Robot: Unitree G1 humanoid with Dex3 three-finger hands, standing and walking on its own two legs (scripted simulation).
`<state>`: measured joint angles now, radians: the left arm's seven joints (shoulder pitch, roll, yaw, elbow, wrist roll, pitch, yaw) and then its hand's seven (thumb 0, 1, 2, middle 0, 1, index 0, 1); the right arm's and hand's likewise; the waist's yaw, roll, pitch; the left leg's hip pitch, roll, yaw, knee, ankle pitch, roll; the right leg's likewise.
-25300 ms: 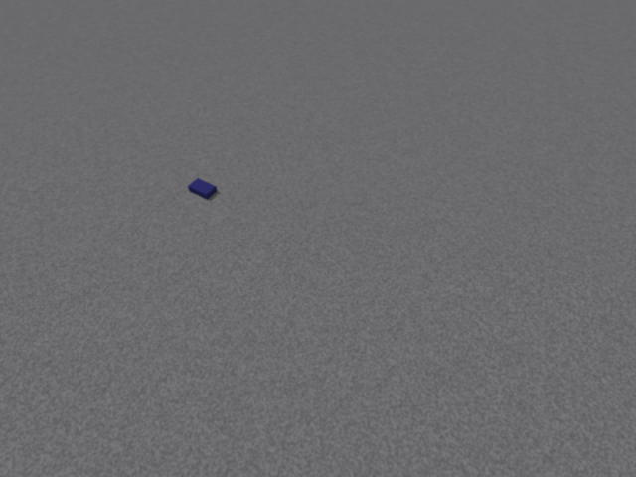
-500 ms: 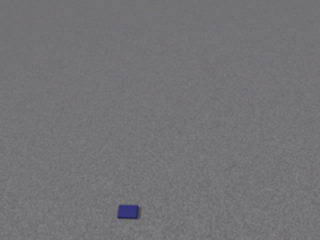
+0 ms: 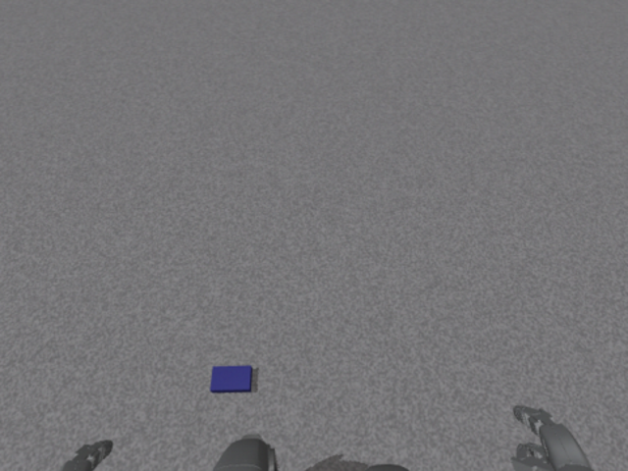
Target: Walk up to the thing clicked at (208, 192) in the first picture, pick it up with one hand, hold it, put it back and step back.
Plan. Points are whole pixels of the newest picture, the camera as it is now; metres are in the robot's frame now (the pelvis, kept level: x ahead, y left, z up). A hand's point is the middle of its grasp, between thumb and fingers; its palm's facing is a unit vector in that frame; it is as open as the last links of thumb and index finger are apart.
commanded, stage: walk up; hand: left
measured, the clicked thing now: (231, 379) +0.41 +0.24 -0.73
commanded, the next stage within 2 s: none
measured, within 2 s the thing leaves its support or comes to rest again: neither
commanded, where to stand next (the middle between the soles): +0.03 -0.02 m, yaw +1 degrees
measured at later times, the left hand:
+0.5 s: hand out of the picture +0.06 +0.27 -0.12, palm faces -0.01 -0.93 -0.38, open 7.4 cm
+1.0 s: hand out of the picture +0.10 +0.27 -0.12, palm faces -0.01 -0.94 -0.35, open 7.4 cm
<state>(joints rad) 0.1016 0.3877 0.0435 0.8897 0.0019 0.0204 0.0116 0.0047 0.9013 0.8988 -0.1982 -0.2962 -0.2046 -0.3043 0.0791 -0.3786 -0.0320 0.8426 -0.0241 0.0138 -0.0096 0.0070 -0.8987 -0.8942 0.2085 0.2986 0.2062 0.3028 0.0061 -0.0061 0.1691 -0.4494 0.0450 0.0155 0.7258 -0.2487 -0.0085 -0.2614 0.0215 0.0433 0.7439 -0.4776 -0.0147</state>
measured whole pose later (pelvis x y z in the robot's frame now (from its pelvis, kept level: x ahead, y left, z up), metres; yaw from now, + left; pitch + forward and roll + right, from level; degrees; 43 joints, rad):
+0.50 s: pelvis +0.00 +0.00 +0.02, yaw +1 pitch -3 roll +0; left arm 0.24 0.37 0.03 0.98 0.03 -0.04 -0.01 0.01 0.90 0.90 -0.20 -0.30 -0.21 -0.30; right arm 0.23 -0.40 -0.03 0.99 -0.02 -0.01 0.02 0.01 -0.90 -0.89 0.21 0.30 0.20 0.30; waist 0.00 0.02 0.05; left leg -0.30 0.00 -0.02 0.68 -0.43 0.01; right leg -0.15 0.00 0.00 0.56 -0.35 -0.01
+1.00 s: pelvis +0.01 +0.01 +0.03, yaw +0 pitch -3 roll +0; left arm 0.10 0.36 -0.01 1.10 0.01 -0.03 0.00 0.01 0.90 0.90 -0.20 -0.30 -0.21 -0.30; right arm 0.07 -0.35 -0.01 1.07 -0.01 -0.02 0.02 0.01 -0.90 -0.89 0.21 0.30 0.20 0.30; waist 0.01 0.01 0.05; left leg -0.18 0.00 0.00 0.41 -0.18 0.01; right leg -0.05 -0.01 0.02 0.38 -0.27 0.02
